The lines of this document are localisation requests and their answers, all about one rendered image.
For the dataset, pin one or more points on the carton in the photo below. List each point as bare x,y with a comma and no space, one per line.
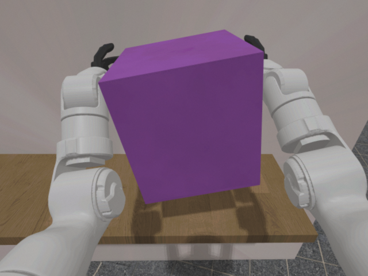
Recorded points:
188,112

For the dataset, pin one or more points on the robot right forearm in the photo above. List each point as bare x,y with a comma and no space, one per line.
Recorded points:
299,121

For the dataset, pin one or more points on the table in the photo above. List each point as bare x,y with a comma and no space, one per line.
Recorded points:
255,214

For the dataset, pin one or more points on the left robot upper arm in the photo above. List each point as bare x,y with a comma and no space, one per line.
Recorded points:
82,204

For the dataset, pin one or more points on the robot right hand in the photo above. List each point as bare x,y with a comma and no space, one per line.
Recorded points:
255,42

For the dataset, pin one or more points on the right robot upper arm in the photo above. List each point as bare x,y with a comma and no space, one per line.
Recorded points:
330,184

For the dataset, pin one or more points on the robot left forearm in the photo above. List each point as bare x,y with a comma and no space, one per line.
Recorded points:
85,128

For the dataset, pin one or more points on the robot left hand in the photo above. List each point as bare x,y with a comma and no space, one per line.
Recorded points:
98,57

